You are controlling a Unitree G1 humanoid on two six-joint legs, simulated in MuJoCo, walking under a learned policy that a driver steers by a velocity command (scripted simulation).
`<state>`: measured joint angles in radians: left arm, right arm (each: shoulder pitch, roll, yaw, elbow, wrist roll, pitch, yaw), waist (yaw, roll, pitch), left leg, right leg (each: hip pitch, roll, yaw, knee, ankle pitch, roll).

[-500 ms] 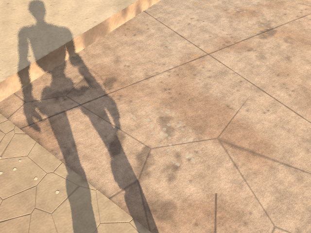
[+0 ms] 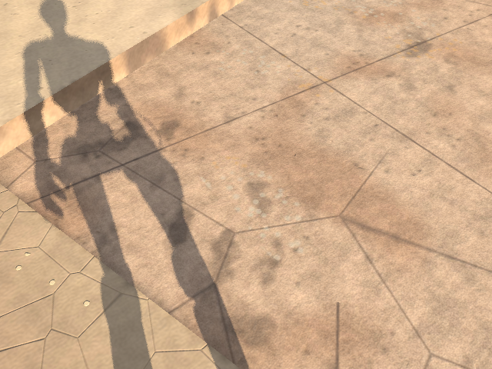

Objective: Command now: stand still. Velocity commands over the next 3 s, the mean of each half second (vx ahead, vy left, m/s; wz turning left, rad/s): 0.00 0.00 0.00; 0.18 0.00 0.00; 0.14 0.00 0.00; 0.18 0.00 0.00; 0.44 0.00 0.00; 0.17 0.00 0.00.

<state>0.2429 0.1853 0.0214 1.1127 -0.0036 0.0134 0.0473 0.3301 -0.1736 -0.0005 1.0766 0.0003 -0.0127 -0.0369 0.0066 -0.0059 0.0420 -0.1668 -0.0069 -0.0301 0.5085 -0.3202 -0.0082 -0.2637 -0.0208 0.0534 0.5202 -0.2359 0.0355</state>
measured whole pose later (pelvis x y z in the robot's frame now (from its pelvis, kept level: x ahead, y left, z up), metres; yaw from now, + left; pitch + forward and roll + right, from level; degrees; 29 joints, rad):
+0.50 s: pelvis +0.00 +0.00 +0.00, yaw +0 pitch -1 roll +0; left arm 0.27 0.17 0.01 1.10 -0.01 0.01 0.05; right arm 0.36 -0.16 0.00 1.09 0.00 -0.01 -0.04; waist 0.00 -0.01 0.04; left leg -0.17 0.00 -0.03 0.51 -0.33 -0.01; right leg -0.27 -0.02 0.05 0.53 -0.24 0.03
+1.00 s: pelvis +0.08 -0.03 +0.00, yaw +0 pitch +1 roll +0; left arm 0.43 0.18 0.03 1.08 -0.01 -0.12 -0.01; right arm 0.39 -0.22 -0.03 1.02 0.04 -0.09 -0.02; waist 0.03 0.03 -0.02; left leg -0.39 0.01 -0.04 1.14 -0.38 0.07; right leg -0.17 0.03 -0.03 0.50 -0.34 -0.05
